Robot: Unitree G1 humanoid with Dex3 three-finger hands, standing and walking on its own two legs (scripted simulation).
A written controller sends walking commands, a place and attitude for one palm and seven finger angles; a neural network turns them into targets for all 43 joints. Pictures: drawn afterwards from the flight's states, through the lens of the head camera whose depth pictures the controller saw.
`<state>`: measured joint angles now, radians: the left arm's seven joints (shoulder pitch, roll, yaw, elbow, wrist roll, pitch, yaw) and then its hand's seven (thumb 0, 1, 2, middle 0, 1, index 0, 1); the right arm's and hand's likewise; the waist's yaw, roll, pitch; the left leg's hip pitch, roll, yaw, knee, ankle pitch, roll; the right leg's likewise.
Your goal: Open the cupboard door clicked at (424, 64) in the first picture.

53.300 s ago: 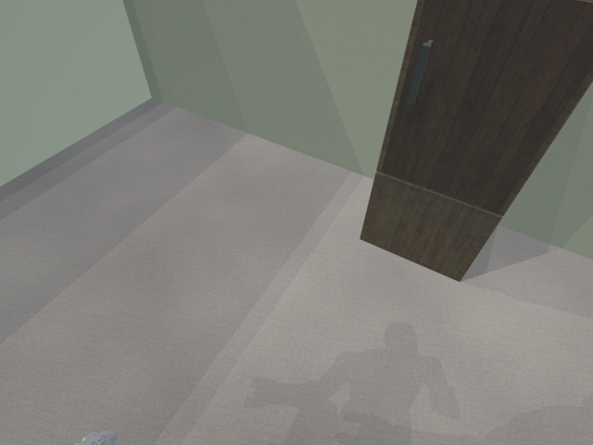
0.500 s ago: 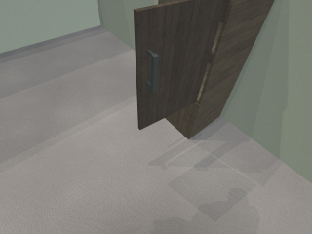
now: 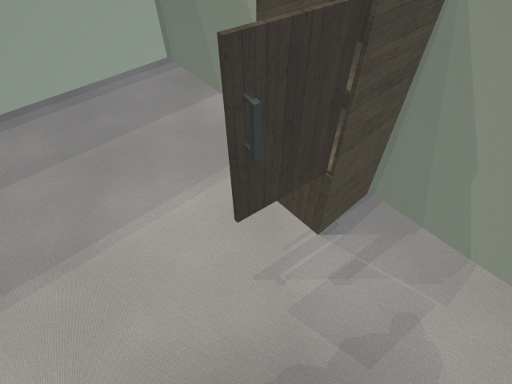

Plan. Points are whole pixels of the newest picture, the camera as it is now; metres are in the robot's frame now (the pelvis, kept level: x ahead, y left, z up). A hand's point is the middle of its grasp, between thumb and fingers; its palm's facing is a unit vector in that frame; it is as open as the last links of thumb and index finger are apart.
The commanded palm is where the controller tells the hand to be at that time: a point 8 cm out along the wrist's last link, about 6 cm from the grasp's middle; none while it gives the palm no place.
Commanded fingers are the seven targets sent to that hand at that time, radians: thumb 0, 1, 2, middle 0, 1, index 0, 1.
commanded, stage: let the arm hang, fingers relaxed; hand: left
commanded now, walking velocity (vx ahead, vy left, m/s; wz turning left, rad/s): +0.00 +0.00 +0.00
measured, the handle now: (251, 127) +0.66 +0.05 +0.03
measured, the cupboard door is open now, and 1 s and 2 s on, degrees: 84 84 84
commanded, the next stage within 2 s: look to check the result in 0.26 s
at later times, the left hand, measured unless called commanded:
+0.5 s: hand out of the picture +0.04 +0.19 -0.17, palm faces +0.00 -0.97 -0.26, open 7.4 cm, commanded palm none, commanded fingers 0.00 0.90 0.90 -0.20 -0.30 -0.20 -0.30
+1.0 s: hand out of the picture +0.10 +0.21 -0.15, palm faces -0.02 -0.95 -0.32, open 7.4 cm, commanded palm none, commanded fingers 0.00 0.90 0.90 -0.20 -0.30 -0.20 -0.30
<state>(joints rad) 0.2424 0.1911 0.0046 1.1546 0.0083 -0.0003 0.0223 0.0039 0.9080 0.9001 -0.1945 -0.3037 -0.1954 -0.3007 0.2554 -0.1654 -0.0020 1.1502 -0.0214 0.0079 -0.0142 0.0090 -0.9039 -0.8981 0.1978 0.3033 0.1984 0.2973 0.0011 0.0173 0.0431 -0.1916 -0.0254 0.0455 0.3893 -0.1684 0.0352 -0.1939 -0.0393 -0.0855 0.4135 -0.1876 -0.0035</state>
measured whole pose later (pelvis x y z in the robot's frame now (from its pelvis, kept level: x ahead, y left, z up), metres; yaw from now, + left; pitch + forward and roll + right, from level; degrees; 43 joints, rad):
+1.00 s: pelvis +0.02 -0.02 +0.01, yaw +0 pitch -2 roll +0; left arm 0.11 0.29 0.01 1.14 0.01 -0.03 0.01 0.00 0.90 0.90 -0.20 -0.30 -0.20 -0.30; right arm 0.11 -0.31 -0.01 1.14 -0.02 -0.01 0.00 0.01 -0.90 -0.90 0.20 0.30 0.20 0.30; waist 0.00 0.02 0.05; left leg -0.12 0.00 0.04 0.30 -0.16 0.00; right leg -0.12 0.00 -0.09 0.32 -0.18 -0.03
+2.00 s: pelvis +0.04 -0.02 +0.01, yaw -1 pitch -1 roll +0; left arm 0.11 0.31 0.00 1.14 0.01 -0.03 0.01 0.01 0.90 0.90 -0.20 -0.30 -0.20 -0.30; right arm 0.12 -0.31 0.00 1.14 -0.02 -0.01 0.00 0.01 -0.90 -0.90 0.20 0.30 0.20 0.30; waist -0.01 0.00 0.05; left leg -0.08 0.01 0.05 0.27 -0.17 0.00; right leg -0.08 0.00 -0.08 0.28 -0.18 -0.03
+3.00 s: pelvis +0.02 -0.04 -0.01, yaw -14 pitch +0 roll +2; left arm 0.22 0.19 0.06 0.96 0.02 0.03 0.01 0.00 0.90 0.90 -0.20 -0.30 -0.20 -0.30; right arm 0.13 -0.23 -0.07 1.00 -0.01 0.06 -0.02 0.01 -0.90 -0.90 0.20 0.30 0.20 0.30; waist 0.02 0.01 0.15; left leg -0.45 0.04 0.03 1.10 -0.45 -0.05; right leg -0.31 0.03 0.03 0.59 -0.28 -0.05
